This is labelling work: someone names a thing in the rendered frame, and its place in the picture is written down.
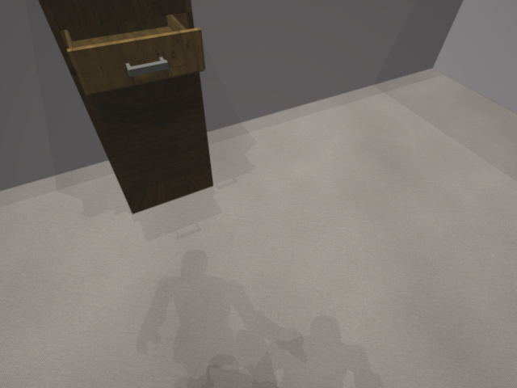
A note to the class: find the cabinet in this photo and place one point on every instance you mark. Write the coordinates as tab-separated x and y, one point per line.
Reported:
153	134

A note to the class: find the handle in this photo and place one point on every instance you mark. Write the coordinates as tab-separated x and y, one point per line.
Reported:
148	67

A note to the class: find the drawer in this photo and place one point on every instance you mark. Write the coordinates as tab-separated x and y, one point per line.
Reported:
99	53

